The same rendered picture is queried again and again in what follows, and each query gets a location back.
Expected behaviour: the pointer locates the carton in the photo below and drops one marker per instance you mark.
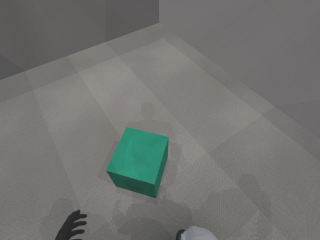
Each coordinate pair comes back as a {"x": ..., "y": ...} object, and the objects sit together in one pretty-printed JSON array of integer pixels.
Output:
[{"x": 139, "y": 161}]

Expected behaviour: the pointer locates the left robot hand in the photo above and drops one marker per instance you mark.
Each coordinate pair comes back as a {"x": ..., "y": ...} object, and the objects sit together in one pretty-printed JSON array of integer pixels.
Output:
[{"x": 65, "y": 233}]

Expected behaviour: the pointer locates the robot right thigh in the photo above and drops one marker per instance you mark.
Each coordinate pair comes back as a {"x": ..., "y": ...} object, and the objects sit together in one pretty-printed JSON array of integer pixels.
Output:
[{"x": 197, "y": 233}]

